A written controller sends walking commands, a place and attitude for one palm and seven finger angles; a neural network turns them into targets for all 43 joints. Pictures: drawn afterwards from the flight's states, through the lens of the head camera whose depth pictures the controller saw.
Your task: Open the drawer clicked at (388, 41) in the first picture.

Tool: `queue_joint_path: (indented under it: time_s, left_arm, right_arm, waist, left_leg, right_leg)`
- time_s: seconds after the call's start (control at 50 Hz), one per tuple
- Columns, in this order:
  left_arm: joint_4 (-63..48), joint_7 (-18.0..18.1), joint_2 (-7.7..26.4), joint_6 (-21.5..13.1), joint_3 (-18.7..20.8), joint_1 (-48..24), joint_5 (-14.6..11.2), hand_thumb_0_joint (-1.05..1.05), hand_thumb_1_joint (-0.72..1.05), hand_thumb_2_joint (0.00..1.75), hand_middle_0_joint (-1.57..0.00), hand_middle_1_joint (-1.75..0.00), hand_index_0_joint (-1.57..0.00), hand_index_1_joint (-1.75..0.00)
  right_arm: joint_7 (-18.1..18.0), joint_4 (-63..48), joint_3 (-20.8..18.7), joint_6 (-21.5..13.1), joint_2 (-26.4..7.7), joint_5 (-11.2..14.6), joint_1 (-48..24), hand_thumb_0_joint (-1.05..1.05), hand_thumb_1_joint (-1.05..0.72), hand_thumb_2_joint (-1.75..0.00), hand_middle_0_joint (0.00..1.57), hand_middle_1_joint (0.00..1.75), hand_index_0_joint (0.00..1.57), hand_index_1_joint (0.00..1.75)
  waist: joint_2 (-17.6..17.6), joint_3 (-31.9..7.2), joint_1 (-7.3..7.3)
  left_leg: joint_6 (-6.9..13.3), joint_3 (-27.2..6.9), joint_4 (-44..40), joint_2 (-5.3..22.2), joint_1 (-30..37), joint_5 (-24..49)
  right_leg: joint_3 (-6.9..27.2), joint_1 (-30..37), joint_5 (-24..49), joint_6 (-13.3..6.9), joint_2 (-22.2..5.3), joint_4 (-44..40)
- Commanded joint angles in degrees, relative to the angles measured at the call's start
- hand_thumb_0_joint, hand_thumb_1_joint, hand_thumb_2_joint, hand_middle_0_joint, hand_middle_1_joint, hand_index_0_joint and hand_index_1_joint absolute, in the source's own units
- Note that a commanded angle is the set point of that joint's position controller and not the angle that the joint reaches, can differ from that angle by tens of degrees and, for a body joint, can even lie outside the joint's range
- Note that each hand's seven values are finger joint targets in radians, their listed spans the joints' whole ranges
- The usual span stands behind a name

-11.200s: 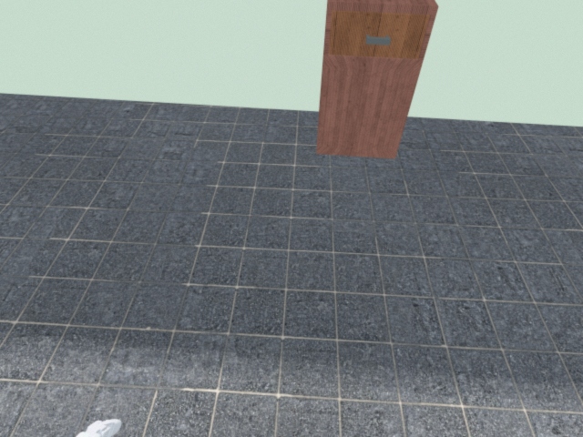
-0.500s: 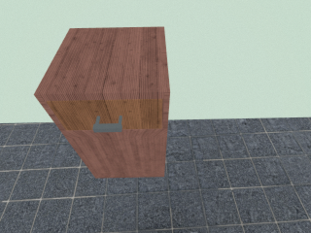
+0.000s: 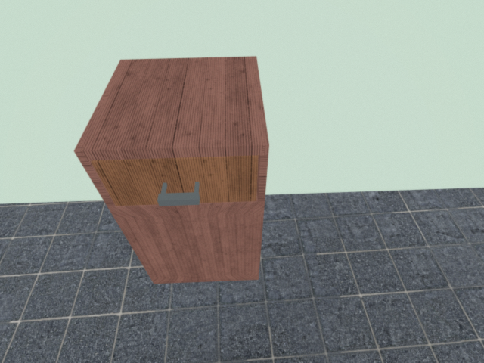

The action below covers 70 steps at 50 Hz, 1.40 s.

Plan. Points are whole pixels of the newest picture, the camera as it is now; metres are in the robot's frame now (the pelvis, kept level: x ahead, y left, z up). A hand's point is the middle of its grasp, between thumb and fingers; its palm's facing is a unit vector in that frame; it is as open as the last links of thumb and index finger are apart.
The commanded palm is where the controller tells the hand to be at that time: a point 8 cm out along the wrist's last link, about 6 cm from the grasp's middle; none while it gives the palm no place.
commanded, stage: come to a stop and stand still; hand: left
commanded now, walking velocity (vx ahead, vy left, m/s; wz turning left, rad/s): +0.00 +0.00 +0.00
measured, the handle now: (179, 192) +0.53 +0.19 -0.11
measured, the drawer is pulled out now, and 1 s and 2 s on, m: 0.00 0.00 0.00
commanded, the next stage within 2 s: look again from close up in 0.42 s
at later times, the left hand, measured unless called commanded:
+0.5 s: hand out of the picture -0.08 +0.13 -0.17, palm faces +0.06 -0.99 -0.14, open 7.4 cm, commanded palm none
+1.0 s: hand out of the picture +0.01 +0.17 -0.18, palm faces +0.03 -0.98 -0.20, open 7.4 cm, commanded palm none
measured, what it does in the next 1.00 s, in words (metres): stands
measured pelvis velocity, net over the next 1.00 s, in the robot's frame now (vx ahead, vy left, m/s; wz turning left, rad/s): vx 0.00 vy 0.00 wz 0.01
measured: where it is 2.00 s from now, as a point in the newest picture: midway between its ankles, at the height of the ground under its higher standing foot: outside the picture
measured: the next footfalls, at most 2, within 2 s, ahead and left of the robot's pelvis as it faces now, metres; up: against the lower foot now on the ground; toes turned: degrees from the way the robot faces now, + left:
none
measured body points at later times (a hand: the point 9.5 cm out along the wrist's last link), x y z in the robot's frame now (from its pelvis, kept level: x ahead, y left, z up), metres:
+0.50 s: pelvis -0.03 -0.01 +0.00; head -0.03 -0.01 +0.45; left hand -0.08 +0.18 -0.16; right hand -0.08 -0.22 -0.16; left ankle +0.01 +0.08 -0.74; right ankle -0.03 -0.12 -0.74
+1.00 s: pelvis +0.00 +0.00 +0.00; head +0.00 -0.01 +0.45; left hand +0.01 +0.22 -0.16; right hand +0.00 -0.22 -0.16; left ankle +0.01 +0.08 -0.74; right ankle -0.03 -0.12 -0.74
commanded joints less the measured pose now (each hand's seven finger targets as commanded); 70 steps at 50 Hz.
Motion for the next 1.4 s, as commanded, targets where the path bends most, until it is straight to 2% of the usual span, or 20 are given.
queue_joint_path:
  time_s: [0.0, 0.1, 0.24, 0.48, 0.5, 0.52, 0.54, 0.6, 0.68, 1.1, 1.12, 1.14, 1.16, 1.18, 1.2, 1.22, 1.28, 1.3, 1.34, 1.38]
  left_arm:
    - [-1.3, 0.4, 4.7, -1.3, 0.0, 3.0, 0.0, 0.00, 0.90, 0.90, -0.20, -0.30, -0.20, -0.30]
    - [0.2, 0.3, 4.6, -1.0, -0.2, 4.9, 0.1, 0.00, 0.90, 0.90, -0.20, -0.30, -0.20, -0.30]
    - [0.8, 0.3, 3.5, -1.1, 0.0, 7.7, 0.2, 0.00, 0.90, 0.90, -0.20, -0.30, -0.20, -0.30]
    - [1.7, 0.5, 1.3, -1.7, -0.2, 10.3, 0.0, 0.00, 0.90, 0.90, -0.20, -0.30, -0.20, -0.30]
    - [2.0, 2.0, 4.4, -3.1, -1.3, 10.5, 1.1, 0.00, 0.90, 0.90, -0.20, -0.30, -0.20, -0.30]
    - [-0.9, 1.5, 6.5, -3.2, -0.6, 7.4, 0.4, 0.00, 0.90, 0.90, -0.20, -0.30, -0.20, -0.30]
    - [-2.0, 1.1, 6.4, -3.0, -0.1, 5.4, 0.4, 0.00, 0.90, 0.90, -0.20, -0.30, -0.20, -0.30]
    - [-2.4, 0.7, 5.0, -3.3, -0.4, 6.1, 0.1, 0.00, 0.90, 0.90, -0.20, -0.30, -0.20, -0.30]
    - [-1.9, 0.4, 3.0, -3.0, -1.0, 7.1, 0.0, 0.00, 0.90, 0.90, -0.20, -0.30, -0.20, -0.30]
    - [-0.8, 0.2, 5.4, -2.4, -0.8, 5.9, -0.3, 0.00, 0.90, 0.90, -0.20, -0.30, -0.20, -0.30]
    - [0.3, 2.3, 7.1, -2.9, -0.9, 7.6, 0.7, 0.00, 0.90, 0.90, -0.20, -0.30, -0.20, -0.30]
    - [-86.6, 3.7, 25.4, -11.1, -0.9, -36.9, 9.8, 0.00, 0.88, 0.89, -0.20, -0.32, -0.20, -0.32]
    - [-71.8, 7.6, 21.2, -6.5, -0.1, -11.0, 10.8, 0.00, 0.85, 0.88, -0.20, -0.33, -0.20, -0.33]
    - [-68.0, 10.7, 15.5, -2.3, -0.8, -7.9, 7.0, 0.00, 0.83, 0.87, -0.21, -0.34, -0.21, -0.34]
    - [-54.6, 11.2, 3.3, 4.4, -8.3, 10.6, 9.1, 0.00, 0.81, 0.86, -0.21, -0.36, -0.21, -0.36]
    - [-68.3, 11.4, 4.0, 4.1, -10.4, -0.1, 10.5, 0.00, 0.78, 0.85, -0.21, -0.37, -0.21, -0.37]
    - [-67.5, 15.6, 10.7, 4.1, -8.6, 4.3, 26.3, 0.00, 0.71, 0.82, -0.21, -0.42, -0.21, -0.42]
    - [-63.8, 17.0, 12.1, 4.5, -7.2, 4.4, 32.3, 0.00, 0.69, 0.81, -0.22, -0.43, -0.22, -0.43]
    - [-54.1, 18.9, 7.1, 4.9, -9.6, 13.8, 42.4, 0.00, 0.64, 0.79, -0.22, -0.47, -0.22, -0.47]
    - [-50.9, 19.3, 6.6, 3.7, -8.4, 21.7, 49.7, 0.00, 0.60, 0.77, -0.22, -0.50, -0.22, -0.50]
  right_arm:
    - [0.3, 0.6, 0.1, -0.7, -4.0, 0.1, 4.5, 0.00, -0.90, -0.90, 0.20, 0.30, 0.20, 0.30]
    - [0.6, 2.2, 0.6, 0.0, -3.7, 0.0, 4.9, 0.00, -0.90, -0.90, 0.20, 0.30, 0.20, 0.30]
    - [0.5, 3.0, 0.4, 0.2, -2.6, -0.3, 7.7, 0.00, -0.90, -0.90, 0.20, 0.30, 0.20, 0.30]
    - [0.1, 3.9, 0.7, -0.5, -0.7, -0.1, 10.9, 0.00, -0.90, -0.90, 0.20, 0.30, 0.20, 0.30]
    - [1.1, -0.8, 1.1, -1.8, -3.4, -0.1, 3.1, 0.00, -0.90, -0.90, 0.20, 0.30, 0.20, 0.30]
    - [1.5, -1.9, 0.9, -1.0, -1.0, -0.2, 6.9, 0.00, -0.90, -0.90, 0.20, 0.30, 0.20, 0.30]
    - [1.5, -0.8, 0.6, -0.9, -1.0, -0.6, 9.5, 0.00, -0.90, -0.90, 0.20, 0.30, 0.20, 0.30]
    - [1.4, -1.4, 1.1, -1.3, -0.9, -0.7, 12.0, 0.00, -0.90, -0.90, 0.20, 0.30, 0.20, 0.30]
    - [1.1, -2.0, 1.4, -2.3, -2.1, -0.4, 10.1, 0.00, -0.90, -0.90, 0.20, 0.30, 0.20, 0.30]
    - [0.4, 1.7, 2.2, -2.6, -4.1, 0.0, 6.3, 0.00, -0.90, -0.90, 0.20, 0.30, 0.20, 0.30]
    - [0.6, -2.5, 1.5, -2.7, -6.4, 0.5, 2.3, 0.00, -0.90, -0.90, 0.20, 0.30, 0.20, 0.30]
    - [-1.0, -22.5, 0.4, -10.4, -15.4, 3.5, 2.5, 0.00, -0.90, -0.90, 0.20, 0.30, 0.20, 0.30]
    - [-3.3, -18.9, 1.3, -16.6, -10.3, 2.9, -1.7, 0.00, -0.90, -0.90, 0.20, 0.30, 0.20, 0.30]
    - [-3.6, -14.5, -0.3, -18.4, -9.9, 3.0, -0.4, 0.00, -0.90, -0.90, 0.20, 0.30, 0.20, 0.30]
    - [-3.8, -14.7, 0.1, -18.6, -6.6, 4.4, -0.4, 0.00, -0.90, -0.90, 0.20, 0.30, 0.20, 0.30]
    - [-2.9, -20.2, 0.1, -19.0, -7.8, 4.1, -2.4, 0.00, -0.90, -0.90, 0.20, 0.30, 0.20, 0.30]
    - [-2.1, -25.5, -0.3, -18.0, -12.1, 0.9, -4.2, 0.00, -0.90, -0.90, 0.20, 0.30, 0.20, 0.30]
    - [-1.7, -26.4, -0.8, -16.2, -12.3, -0.1, -4.0, 0.00, -0.90, -0.90, 0.20, 0.30, 0.20, 0.30]
    - [-0.4, -29.2, -1.9, -12.1, -11.8, -1.4, -6.6, 0.00, -0.90, -0.90, 0.20, 0.30, 0.20, 0.30]
    - [1.6, -31.7, -2.8, -7.5, -11.5, -1.2, -9.3, 0.00, -0.90, -0.90, 0.20, 0.30, 0.20, 0.30]
  waist:
    - [-6.1, -0.8, -0.29]
    - [-2.2, 6.0, -0.04]
    - [-1.8, 5.8, 0.22]
    - [-1.7, 3.6, 0.11]
    - [-3.0, 9.5, 2.63]
    - [-1.9, 4.6, -1.46]
    - [-0.1, 5.3, -2.47]
    - [1.1, 0.0, -2.12]
    - [0.0, 1.8, -0.17]
    - [-1.5, 0.4, 0.69]
    - [-3.6, 3.8, 1.64]
    - [13.8, -24.7, -3.10]
    - [22.3, -23.7, 1.49]
    - [16.0, -17.7, -0.03]
    - [10.0, -10.6, 0.13]
    - [6.5, -5.3, -0.18]
    - [0.5, -7.9, -0.90]
    - [-6.0, -8.1, -0.95]
    - [-18.6, -4.3, 1.87]
    - [-20.1, -4.3, 6.15]
  left_leg:
    - [-1.5, -8.5, -6.1, 7.4, 4.4, 9.5]
    - [-1.9, -9.4, -9.9, 6.9, 0.5, -3.9]
    - [-1.8, -10.0, -10.1, 6.5, -2.2, -8.4]
    - [-1.8, -9.5, -8.5, 7.1, -1.7, -3.9]
    - [-3.8, -7.1, 2.9, 6.9, -8.3, -1.1]
    - [-3.5, -7.7, 3.7, 4.6, -4.3, -6.7]
    - [-2.7, -7.4, 3.8, 4.3, -3.5, -7.1]
    - [-1.2, -9.3, 0.7, 5.5, -4.1, -6.7]
    - [0.2, -12.1, -4.1, 7.4, -7.6, -5.7]
    - [-0.2, -9.0, -4.0, 7.1, 1.6, 11.5]
    - [-1.9, -9.1, 6.4, 8.5, -2.0, 21.5]
    - [-1.1, -9.9, -0.3, 2.8, 14.2, 26.5]
    - [-3.9, -11.4, -2.4, 6.5, 21.4, 35.0]
    - [-6.1, -11.8, -4.6, 6.7, 13.1, 26.2]
    - [-4.0, -12.1, -5.4, 6.3, 7.4, 20.9]
    - [-3.3, -12.3, -4.2, 5.5, 2.8, 14.0]
    - [-2.1, -12.3, 3.8, 1.9, -4.9, 5.0]
    - [-1.7, -11.8, 6.8, 1.5, -6.5, 7.2]
    - [-2.1, -9.9, 9.6, 0.8, -13.4, 4.1]
    - [-2.6, -8.0, 10.2, -0.2, -17.6, 3.2]
  right_leg:
    - [5.2, -2.8, 13.8, -2.0, -5.6, -5.4]
    - [5.6, -7.0, -0.4, -1.9, -4.8, -9.4]
    - [5.9, -8.1, -5.4, -2.0, -4.2, -9.9]
    - [5.8, -7.5, -0.2, -2.5, -4.0, -8.2]
    - [6.8, -10.0, 8.7, -2.6, -6.1, -7.8]
    - [9.9, -13.7, -11.8, -4.5, -8.2, -10.4]
    - [9.3, -16.9, -17.0, -5.2, -7.4, -9.2]
    - [6.4, -12.5, -10.7, -5.2, -4.5, -3.9]
    - [4.1, -7.7, -2.4, -4.2, -2.6, -0.4]
    - [3.7, -2.5, 10.4, -2.3, -4.6, -3.3]
    - [6.7, -6.1, 24.4, -1.6, -6.5, -4.0]
    - [5.7, -6.9, 21.2, -3.5, 0.4, 3.6]
    - [0.4, -11.1, 4.5, -3.8, 0.3, 9.8]
    - [-1.1, -15.2, -3.9, -2.5, 1.2, 12.9]
    - [-0.9, -17.6, -6.4, -2.0, 1.3, 13.5]
    - [-1.0, -17.3, -3.7, -1.9, 0.6, 10.6]
    - [1.4, -19.3, 1.1, -3.6, 2.0, 6.3]
    - [1.5, -21.3, 1.7, -3.6, 2.9, 6.6]
    - [1.1, -25.0, -4.0, -3.3, 3.4, 7.9]
    - [4.6, -22.4, -1.2, -4.3, 3.2, 8.4]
